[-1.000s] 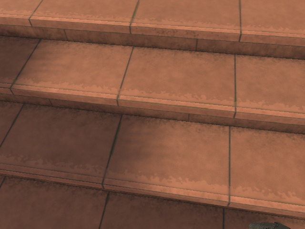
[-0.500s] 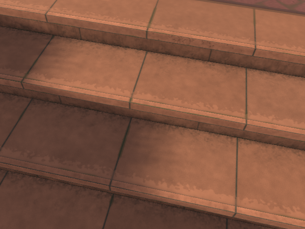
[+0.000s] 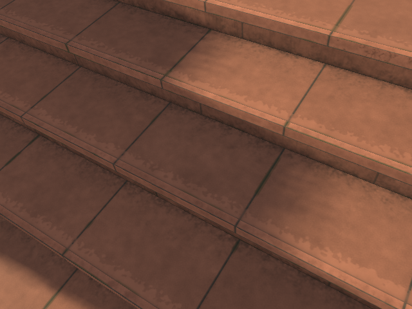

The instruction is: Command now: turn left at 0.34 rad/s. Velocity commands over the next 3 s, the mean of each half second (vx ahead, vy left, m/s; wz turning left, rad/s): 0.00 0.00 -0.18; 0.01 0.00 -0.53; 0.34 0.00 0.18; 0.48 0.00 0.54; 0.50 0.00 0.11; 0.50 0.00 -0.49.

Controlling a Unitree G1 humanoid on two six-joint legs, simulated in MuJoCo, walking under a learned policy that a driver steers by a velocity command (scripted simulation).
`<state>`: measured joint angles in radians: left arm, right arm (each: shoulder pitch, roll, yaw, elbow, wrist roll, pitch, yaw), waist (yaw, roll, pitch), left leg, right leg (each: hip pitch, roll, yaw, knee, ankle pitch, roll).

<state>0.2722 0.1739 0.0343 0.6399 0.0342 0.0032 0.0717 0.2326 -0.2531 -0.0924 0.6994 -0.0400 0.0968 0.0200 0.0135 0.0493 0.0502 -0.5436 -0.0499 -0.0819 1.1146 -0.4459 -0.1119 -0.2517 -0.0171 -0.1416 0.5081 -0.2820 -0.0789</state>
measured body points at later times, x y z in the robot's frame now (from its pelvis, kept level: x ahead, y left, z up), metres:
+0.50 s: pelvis -0.02 +0.01 -0.01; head +0.00 +0.00 +0.44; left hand +0.15 +0.25 -0.11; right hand +0.08 -0.25 -0.11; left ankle +0.04 +0.11 -0.74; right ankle -0.07 -0.09 -0.70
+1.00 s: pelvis -0.02 +0.02 -0.01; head +0.01 +0.01 +0.43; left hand +0.18 +0.21 -0.13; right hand +0.04 -0.26 -0.11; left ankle +0.03 +0.09 -0.74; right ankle -0.05 -0.09 -0.74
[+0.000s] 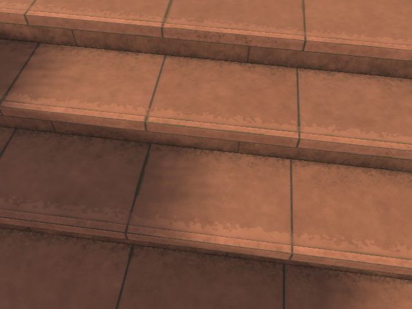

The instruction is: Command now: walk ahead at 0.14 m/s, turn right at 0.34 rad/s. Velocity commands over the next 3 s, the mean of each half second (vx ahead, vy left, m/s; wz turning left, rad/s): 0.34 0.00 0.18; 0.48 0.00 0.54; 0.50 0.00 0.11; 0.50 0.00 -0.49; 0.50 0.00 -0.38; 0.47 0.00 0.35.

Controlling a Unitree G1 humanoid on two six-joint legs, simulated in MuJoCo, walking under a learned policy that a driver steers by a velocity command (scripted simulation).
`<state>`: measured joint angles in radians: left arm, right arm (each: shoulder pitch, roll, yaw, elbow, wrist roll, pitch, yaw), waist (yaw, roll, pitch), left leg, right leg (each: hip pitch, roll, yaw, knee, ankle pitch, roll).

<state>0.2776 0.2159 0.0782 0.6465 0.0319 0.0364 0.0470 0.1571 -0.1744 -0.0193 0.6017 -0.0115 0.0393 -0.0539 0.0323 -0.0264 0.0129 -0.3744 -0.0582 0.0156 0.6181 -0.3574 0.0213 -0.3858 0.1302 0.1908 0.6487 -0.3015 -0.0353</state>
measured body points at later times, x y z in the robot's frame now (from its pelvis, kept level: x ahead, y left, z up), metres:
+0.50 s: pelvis +0.15 -0.03 +0.02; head +0.17 -0.01 +0.47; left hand +0.41 +0.15 -0.03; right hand +0.04 -0.25 -0.11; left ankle +0.01 +0.08 -0.72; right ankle +0.28 -0.14 -0.50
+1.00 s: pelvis +0.43 -0.04 +0.13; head +0.47 -0.04 +0.58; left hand +0.26 +0.13 +0.00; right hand +0.73 -0.10 +0.06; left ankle +0.47 +0.11 -0.36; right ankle +0.35 -0.16 -0.60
